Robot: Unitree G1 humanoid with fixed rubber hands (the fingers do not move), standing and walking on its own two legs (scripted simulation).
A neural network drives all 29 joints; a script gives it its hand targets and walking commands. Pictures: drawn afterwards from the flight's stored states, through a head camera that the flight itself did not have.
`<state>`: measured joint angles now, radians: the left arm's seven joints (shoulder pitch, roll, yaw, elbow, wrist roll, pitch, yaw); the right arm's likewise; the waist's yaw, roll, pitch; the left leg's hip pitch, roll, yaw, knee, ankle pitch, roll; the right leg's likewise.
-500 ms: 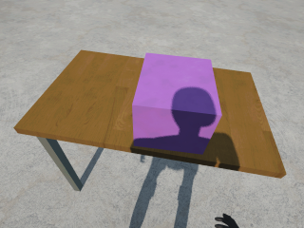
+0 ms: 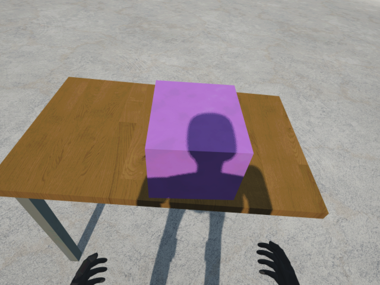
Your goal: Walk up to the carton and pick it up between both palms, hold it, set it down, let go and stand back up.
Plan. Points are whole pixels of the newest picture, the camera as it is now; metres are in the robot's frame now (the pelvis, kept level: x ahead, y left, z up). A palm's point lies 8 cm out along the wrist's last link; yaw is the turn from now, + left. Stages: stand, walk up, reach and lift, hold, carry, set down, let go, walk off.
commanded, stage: reach and lift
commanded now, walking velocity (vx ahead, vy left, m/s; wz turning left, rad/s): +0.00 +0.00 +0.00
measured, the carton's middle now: (193, 138) +0.52 +0.04 +0.01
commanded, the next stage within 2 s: none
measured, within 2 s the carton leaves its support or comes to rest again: neither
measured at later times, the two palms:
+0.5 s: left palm (84, 255) +0.19 +0.23 -0.04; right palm (300, 273) +0.20 -0.21 -0.03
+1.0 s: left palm (88, 220) +0.24 +0.24 +0.00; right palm (306, 254) +0.23 -0.21 +0.00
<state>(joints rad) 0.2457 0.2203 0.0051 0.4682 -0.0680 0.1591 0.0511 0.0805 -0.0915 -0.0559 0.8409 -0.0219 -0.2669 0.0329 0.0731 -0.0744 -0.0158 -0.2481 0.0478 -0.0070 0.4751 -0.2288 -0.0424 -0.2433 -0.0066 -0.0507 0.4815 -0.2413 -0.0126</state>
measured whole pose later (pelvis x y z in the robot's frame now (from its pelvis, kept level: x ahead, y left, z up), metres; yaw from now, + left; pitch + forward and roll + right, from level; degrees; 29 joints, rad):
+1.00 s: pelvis +0.03 +0.00 +0.01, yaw -3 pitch -2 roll +0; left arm 0.17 0.27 -0.01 0.42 -0.26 -0.24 0.02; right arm 0.21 -0.22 0.08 0.44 0.25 -0.31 0.01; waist 0.04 -0.02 -0.02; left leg -0.10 0.07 0.05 0.37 -0.24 -0.05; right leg -0.11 0.01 0.00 0.36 -0.22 -0.01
